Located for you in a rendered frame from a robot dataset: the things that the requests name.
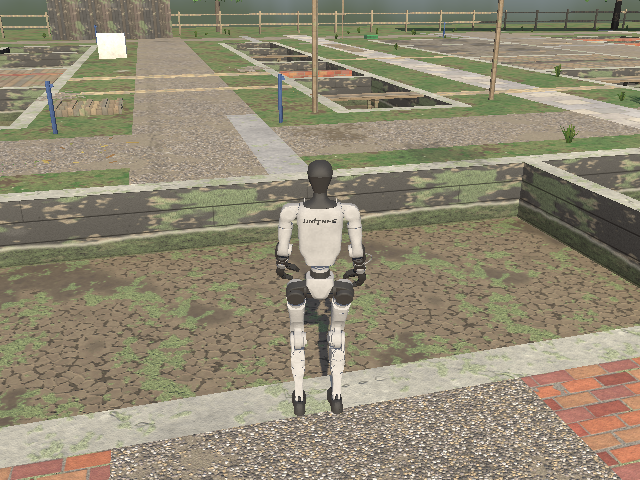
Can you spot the robot left hand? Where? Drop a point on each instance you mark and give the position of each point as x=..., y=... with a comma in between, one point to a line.
x=283, y=275

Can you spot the robot right hand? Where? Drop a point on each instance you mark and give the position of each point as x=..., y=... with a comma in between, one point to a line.
x=352, y=273

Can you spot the robot left forearm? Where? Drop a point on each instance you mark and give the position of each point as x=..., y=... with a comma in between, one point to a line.
x=282, y=261

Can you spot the right robot thigh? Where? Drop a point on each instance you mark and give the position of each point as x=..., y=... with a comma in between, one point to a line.
x=341, y=301

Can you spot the robot left foot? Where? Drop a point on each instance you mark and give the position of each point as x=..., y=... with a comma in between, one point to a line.
x=299, y=407

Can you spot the robot right forearm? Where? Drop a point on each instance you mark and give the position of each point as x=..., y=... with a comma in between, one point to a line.
x=359, y=263

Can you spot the robot left upper arm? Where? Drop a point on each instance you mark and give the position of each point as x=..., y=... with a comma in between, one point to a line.
x=288, y=213

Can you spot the robot right upper arm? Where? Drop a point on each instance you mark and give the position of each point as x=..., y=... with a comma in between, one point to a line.
x=352, y=214

